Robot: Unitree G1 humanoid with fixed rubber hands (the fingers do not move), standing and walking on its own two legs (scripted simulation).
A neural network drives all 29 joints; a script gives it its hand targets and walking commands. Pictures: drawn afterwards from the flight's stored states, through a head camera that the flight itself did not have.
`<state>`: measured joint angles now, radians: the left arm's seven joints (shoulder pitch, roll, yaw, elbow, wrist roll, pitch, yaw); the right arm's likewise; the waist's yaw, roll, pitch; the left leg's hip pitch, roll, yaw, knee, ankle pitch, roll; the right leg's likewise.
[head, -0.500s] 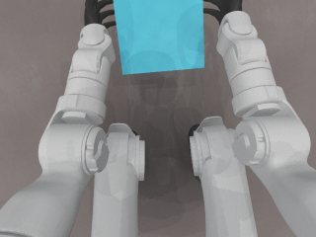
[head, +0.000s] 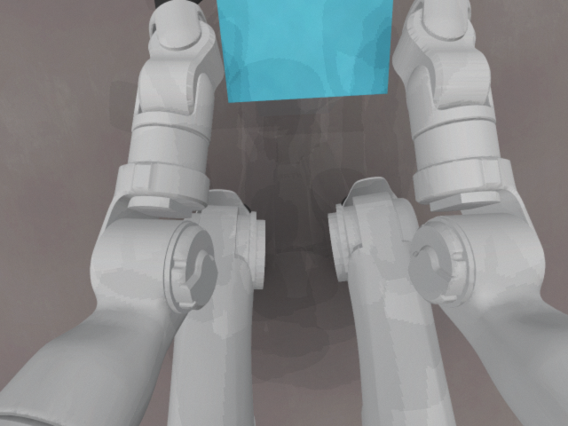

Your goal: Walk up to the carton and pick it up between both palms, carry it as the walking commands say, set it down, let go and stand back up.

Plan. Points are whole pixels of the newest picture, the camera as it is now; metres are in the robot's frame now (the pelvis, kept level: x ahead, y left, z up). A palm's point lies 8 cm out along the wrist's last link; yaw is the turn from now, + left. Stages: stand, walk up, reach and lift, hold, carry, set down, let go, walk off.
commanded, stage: reach and lift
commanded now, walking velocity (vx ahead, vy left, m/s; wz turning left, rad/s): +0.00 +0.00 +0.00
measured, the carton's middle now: (302, 22) +0.53 -0.03 -0.24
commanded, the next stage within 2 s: none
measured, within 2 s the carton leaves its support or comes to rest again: neither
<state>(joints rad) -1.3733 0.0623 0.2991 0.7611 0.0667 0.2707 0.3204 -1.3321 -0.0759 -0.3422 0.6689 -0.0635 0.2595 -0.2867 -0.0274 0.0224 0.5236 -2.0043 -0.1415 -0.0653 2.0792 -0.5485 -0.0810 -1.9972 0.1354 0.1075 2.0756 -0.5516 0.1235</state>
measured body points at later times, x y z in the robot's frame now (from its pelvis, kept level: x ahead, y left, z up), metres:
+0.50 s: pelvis -0.02 +0.00 +0.03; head +0.33 -0.01 +0.31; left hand +0.53 +0.10 -0.10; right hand +0.53 -0.16 -0.08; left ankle +0.14 +0.12 -0.38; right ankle +0.14 -0.14 -0.38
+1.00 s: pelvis -0.02 +0.00 +0.08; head +0.31 -0.01 +0.37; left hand +0.50 +0.11 -0.03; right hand +0.51 -0.15 -0.02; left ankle +0.14 +0.12 -0.38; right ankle +0.14 -0.14 -0.38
